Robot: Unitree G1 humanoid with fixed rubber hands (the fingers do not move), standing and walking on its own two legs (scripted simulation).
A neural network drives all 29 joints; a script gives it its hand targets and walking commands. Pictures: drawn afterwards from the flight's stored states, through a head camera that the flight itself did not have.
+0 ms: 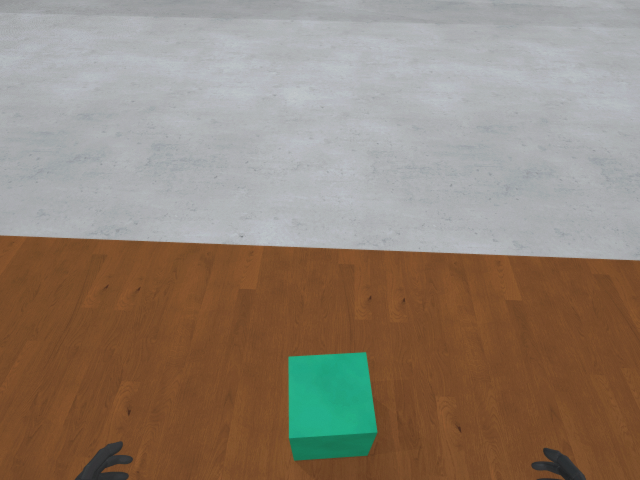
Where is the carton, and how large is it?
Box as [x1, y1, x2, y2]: [288, 352, 376, 460]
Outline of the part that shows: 365,352 288,357 289,440 294,460 367,455 376,434 376,426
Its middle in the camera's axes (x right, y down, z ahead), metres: +0.02 +0.48 +1.08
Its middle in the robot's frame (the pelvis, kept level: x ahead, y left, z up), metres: +0.39 -0.01 -0.66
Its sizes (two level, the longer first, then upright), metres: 0.210 0.200 0.250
